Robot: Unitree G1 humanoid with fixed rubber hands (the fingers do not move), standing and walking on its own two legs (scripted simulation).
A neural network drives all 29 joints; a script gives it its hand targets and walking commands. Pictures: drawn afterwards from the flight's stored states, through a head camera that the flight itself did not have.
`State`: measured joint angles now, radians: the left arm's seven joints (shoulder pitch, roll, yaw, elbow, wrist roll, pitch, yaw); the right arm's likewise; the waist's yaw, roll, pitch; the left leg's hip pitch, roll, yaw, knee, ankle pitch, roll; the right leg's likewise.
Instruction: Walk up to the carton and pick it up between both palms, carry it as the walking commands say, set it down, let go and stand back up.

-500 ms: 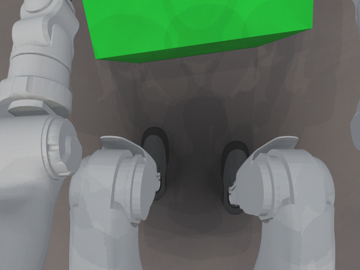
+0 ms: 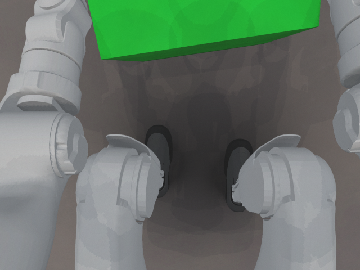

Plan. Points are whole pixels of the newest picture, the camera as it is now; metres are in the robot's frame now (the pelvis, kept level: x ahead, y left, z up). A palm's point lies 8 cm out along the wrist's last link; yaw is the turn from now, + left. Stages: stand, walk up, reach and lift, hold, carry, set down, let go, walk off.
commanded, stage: reach and lift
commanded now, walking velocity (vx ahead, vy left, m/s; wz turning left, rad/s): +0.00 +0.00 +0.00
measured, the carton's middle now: out of the picture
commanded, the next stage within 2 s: none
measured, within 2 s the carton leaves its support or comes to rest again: leaves its support in 0.74 s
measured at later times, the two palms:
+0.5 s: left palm out of the picture +0.55 +0.20 -0.17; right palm out of the picture +0.59 -0.18 -0.17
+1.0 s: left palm out of the picture +0.55 +0.18 -0.11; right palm out of the picture +0.58 -0.19 -0.10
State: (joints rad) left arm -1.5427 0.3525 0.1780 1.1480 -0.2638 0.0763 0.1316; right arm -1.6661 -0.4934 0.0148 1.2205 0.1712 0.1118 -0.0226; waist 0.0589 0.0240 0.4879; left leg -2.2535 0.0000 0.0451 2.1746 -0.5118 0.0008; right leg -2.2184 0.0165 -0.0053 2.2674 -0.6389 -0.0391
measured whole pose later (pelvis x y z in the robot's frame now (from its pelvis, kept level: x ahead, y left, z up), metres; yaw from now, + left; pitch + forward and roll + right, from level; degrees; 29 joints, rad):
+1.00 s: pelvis +0.00 +0.00 +0.02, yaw -2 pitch +37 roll +3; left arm -1.39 0.28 0.34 0.88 -0.10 0.30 0.11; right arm -1.53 -0.44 -0.11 1.05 0.09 0.28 0.01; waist 0.06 -0.02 0.31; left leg -2.23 -0.02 0.01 2.11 -0.54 -0.03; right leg -2.22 0.08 0.01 2.18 -0.61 -0.02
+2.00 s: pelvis +0.01 +0.00 +0.12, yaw -3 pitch +46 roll +3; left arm -1.14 0.13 0.52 0.62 0.08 0.43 0.03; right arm -1.28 -0.27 -0.30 0.80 -0.09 0.41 0.04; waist 0.07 -0.02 -0.02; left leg -2.09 -0.06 -0.03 1.75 -0.46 -0.05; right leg -2.08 0.12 0.04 1.80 -0.52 -0.01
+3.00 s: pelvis +0.04 +0.00 +0.25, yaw -3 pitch +41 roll +2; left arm -0.80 0.01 0.52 0.56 0.14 0.40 0.00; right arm -0.92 -0.15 -0.34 0.74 -0.15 0.37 0.07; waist 0.08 -0.02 -0.19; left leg -1.63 -0.07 -0.06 1.31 -0.40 -0.04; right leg -1.62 0.11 0.08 1.36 -0.45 -0.01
